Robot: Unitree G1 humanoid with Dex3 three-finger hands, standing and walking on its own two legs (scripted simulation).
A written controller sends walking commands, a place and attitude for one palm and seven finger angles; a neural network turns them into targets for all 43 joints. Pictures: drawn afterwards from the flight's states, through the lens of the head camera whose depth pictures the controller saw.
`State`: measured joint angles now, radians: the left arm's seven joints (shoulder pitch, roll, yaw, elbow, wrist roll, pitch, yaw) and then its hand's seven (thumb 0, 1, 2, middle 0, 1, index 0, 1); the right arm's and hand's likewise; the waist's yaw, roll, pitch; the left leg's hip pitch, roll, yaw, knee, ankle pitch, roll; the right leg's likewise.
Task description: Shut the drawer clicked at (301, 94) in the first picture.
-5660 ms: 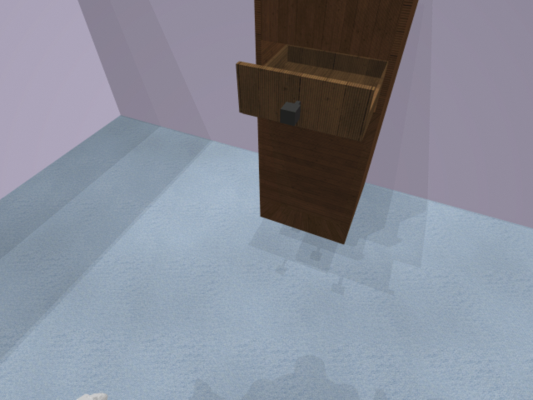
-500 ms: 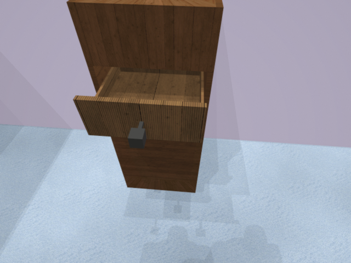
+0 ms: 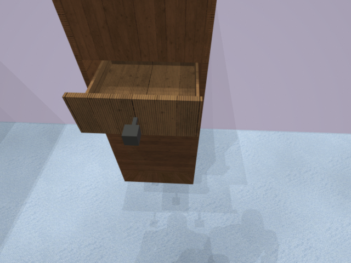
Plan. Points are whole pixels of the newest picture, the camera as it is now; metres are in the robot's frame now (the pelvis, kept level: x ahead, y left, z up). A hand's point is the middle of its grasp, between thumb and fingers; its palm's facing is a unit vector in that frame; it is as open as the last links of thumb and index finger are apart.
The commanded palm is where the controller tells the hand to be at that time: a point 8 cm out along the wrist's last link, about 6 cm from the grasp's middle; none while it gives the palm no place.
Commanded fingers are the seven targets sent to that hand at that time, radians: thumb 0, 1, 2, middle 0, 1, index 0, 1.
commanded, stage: look again from close up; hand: left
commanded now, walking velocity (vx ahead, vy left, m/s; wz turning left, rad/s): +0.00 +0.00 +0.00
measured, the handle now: (133, 129) +0.46 +0.15 +0.01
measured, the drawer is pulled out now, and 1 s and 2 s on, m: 0.18 0.18 0.18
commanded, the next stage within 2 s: shuffle to correct the standing spot in 0.38 s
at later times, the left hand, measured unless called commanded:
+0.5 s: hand out of the picture -0.02 +0.15 -0.17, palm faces +0.02 -0.99 -0.17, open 7.4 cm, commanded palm none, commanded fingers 0.00 0.90 0.90 -0.20 -0.30 -0.20 -0.30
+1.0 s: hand out of the picture +0.02 +0.13 -0.19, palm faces +0.08 -0.99 -0.15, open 7.4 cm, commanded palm none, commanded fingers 0.00 0.90 0.90 -0.20 -0.30 -0.20 -0.30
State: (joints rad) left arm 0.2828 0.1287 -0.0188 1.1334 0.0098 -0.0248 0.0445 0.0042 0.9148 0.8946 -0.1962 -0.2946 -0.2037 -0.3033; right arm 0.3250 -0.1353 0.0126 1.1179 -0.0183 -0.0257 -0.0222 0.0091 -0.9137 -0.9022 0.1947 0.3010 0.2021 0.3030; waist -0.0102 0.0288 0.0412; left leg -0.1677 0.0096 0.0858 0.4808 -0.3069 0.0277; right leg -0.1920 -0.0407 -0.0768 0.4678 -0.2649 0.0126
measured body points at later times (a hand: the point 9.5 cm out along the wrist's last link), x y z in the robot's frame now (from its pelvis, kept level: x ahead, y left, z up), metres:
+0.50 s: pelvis -0.01 -0.01 +0.00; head +0.00 -0.02 +0.45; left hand -0.02 +0.20 -0.16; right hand -0.02 -0.22 -0.16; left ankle -0.03 +0.09 -0.74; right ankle -0.01 -0.13 -0.74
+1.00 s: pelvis +0.06 -0.03 -0.01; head +0.09 -0.02 +0.44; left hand +0.02 +0.18 -0.17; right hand +0.05 -0.24 -0.17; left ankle -0.03 +0.09 -0.73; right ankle -0.01 -0.13 -0.73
